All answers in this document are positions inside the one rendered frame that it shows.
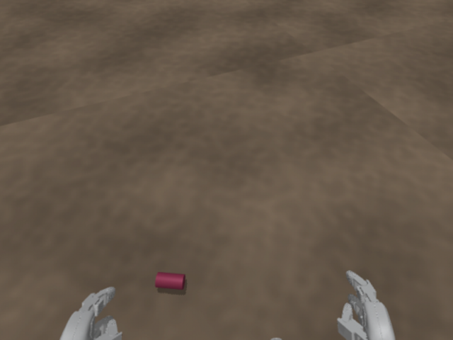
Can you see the can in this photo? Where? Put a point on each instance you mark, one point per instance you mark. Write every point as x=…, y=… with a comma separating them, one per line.
x=170, y=280

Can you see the left robot hand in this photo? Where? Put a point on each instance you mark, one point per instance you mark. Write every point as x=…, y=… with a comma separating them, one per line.
x=81, y=324

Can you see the right robot hand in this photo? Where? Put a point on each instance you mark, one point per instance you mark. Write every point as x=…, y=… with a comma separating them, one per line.
x=372, y=314

